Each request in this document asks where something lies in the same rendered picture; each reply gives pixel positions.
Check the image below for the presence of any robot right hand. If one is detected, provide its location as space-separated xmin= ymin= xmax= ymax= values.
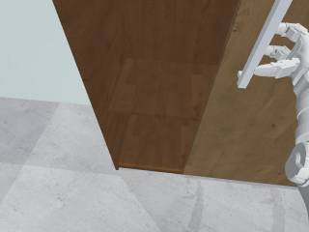
xmin=253 ymin=22 xmax=309 ymax=78

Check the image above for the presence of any wardrobe door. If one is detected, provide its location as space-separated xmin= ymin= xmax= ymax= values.
xmin=183 ymin=0 xmax=309 ymax=188

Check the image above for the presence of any right robot upper arm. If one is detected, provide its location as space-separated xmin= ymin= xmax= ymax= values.
xmin=285 ymin=140 xmax=309 ymax=221

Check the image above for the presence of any robot right forearm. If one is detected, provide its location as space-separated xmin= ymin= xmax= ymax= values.
xmin=292 ymin=62 xmax=309 ymax=145

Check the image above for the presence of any handle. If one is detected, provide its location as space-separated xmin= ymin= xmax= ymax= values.
xmin=237 ymin=0 xmax=293 ymax=89

